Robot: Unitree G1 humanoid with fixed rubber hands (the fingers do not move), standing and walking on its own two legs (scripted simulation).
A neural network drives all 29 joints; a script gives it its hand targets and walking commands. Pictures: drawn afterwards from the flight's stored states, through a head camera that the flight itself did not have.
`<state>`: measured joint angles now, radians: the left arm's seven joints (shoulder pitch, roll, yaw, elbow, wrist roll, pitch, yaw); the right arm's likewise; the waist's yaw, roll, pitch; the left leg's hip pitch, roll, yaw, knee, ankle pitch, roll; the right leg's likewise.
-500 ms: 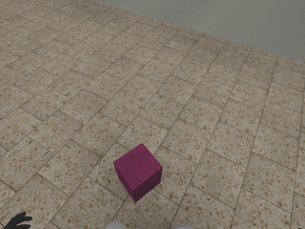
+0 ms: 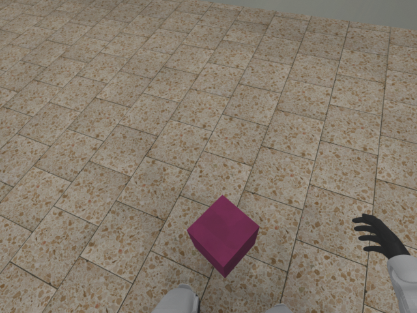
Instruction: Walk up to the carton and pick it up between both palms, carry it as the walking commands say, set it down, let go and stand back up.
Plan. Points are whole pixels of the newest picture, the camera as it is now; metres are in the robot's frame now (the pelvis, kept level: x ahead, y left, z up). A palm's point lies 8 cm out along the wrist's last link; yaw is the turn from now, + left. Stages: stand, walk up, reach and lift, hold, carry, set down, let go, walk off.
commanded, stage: walk up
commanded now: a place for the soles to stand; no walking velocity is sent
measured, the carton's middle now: (223, 237) +0.43 +0.01 -0.61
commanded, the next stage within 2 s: none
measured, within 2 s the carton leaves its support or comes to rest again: neither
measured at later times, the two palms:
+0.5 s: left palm out of the picture +0.24 +0.56 -0.02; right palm out of the picture +0.08 -0.16 -0.09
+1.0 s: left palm (17, 182) +0.40 +0.51 -0.07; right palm out of the picture -0.12 +0.02 -0.02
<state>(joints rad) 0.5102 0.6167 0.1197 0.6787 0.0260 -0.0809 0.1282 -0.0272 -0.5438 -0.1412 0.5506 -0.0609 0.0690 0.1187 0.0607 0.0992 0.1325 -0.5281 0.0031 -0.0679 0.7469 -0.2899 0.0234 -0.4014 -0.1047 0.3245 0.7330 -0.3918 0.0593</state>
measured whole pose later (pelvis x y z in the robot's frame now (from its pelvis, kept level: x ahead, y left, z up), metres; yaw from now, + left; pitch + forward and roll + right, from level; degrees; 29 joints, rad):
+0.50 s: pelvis +0.06 +0.21 -0.01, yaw -18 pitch -1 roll +0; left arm 0.40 0.59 0.11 0.71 0.03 -0.09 0.13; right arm 0.20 -0.52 -0.13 0.60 -0.05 0.11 0.10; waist 0.00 0.09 0.10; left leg -0.56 0.10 -0.07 1.10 -0.47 0.00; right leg -0.51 -0.08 0.13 0.86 -0.36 0.05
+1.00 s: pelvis +0.08 +0.34 +0.02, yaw -37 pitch -1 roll -2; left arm 0.16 0.47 0.10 0.75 0.03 0.02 -0.05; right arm 0.35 -0.56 -0.11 0.76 -0.02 -0.06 -0.02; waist -0.07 -0.02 0.12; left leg -0.33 0.16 0.26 0.69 -0.33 0.03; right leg -0.40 0.00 0.00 0.87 -0.49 -0.03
